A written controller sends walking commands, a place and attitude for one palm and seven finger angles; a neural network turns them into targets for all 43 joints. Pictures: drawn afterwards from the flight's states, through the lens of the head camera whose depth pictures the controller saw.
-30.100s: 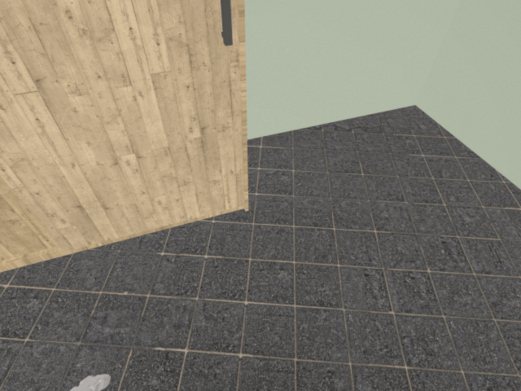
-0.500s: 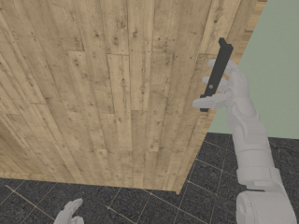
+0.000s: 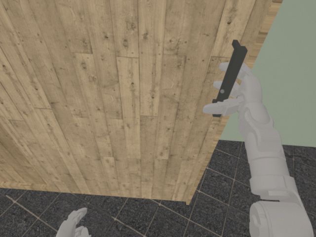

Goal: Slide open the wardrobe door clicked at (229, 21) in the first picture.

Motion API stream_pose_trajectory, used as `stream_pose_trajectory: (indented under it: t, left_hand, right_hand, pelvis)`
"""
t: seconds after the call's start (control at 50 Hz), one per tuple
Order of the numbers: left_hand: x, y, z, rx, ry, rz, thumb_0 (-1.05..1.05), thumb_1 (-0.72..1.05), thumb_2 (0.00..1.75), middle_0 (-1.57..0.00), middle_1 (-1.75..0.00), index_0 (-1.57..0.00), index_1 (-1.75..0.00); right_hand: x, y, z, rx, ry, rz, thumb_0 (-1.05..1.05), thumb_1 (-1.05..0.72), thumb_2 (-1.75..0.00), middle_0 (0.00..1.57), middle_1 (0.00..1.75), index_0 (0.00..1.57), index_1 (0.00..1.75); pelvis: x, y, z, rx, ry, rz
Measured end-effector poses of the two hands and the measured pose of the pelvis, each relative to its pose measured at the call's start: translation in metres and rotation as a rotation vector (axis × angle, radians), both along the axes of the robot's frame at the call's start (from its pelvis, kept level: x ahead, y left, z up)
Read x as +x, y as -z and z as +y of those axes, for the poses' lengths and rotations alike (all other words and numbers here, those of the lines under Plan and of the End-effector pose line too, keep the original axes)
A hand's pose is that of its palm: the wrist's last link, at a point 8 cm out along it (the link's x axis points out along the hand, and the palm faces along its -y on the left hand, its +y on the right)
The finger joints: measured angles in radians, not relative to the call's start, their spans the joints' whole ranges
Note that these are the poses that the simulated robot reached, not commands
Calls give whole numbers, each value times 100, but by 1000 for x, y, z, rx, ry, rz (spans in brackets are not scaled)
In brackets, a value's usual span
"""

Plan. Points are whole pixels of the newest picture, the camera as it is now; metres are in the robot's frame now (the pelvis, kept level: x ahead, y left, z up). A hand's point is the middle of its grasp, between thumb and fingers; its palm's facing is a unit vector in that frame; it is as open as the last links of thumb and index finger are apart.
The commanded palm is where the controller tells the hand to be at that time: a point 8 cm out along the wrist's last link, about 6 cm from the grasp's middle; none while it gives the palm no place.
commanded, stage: grip the handle and tug to test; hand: right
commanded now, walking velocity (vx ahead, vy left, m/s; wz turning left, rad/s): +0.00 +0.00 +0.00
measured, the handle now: (225, 81) +0.48 -0.12 +0.19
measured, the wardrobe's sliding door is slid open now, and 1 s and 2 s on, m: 0.00 0.00 0.00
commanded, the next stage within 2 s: tug the door sideways, standing still in 1.52 s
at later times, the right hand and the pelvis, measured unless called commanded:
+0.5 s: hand (225, 92) +0.42 -0.11 +0.20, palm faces -0.02 +1.00 +0.01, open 10.4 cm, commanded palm +0.39 -0.16 +0.20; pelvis +0.01 -0.01 +0.00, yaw +0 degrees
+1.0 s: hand (221, 92) +0.42 -0.10 +0.20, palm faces -0.01 +1.00 +0.01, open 6.0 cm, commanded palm +0.39 -0.16 +0.20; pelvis +0.01 -0.01 +0.00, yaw +0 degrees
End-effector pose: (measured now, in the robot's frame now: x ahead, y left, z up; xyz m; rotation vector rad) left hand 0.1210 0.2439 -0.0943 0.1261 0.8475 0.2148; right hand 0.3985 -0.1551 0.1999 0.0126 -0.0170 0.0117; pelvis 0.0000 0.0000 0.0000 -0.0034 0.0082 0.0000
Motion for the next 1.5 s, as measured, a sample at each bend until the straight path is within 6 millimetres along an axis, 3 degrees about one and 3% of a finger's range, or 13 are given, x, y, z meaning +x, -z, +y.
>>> stream_pose_trajectory:
  t: [0.18, 0.28, 0.54, 0.76, 1.24, 1.5]
  left_hand:
    - [-5, 2, 1, 2, -9, 18, 1, 90, 90, -20, -30, -20, -30]
    - [-3, 1, 1, 6, -10, 18, 1, 90, 90, -20, -30, -20, -30]
    - [17, -4, -9, 5, 15, -13, 1, 91, 90, -20, -30, -20, -30]
    - [19, -3, -14, -11, 16, -14, 1, 90, 90, -20, -30, -20, -30]
    - [21, -4, 0, 0, 2, -4, 1, 90, 90, -20, -30, -20, -30]
    - [32, -10, 7, -4, -19, -31, 1, 90, 90, -20, -30, -20, -30]
  right_hand:
    - [1, 2, -9, -4, 11, -7, -1, 49, -30, 30, 120, 30, 120]
    - [-2, 0, -13, -4, 4, -26, -1, 39, -35, 31, 121, 31, 122]
    - [1, 3, -7, 2, -13, 5, 0, -13, -57, 36, 129, 34, 128]
    - [3, 4, -5, -7, 7, -5, 1, -63, -78, 39, 134, 37, 134]
    - [1, 4, 0, -4, 2, 3, 1, -70, -82, 34, 136, 33, 136]
    - [1, 5, 0, 4, -13, -13, 1, -72, -77, 33, 136, 32, 134]
  pelvis:
    - [3, 0, -1, 1, -3, 1]
    - [5, 0, -2, 1, -3, -1]
    - [7, 0, -7, 2, -1, 5]
    - [12, 0, -8, 2, -6, 6]
    - [14, -1, 0, -1, -7, 1]
    - [25, -1, 4, -4, -21, 6]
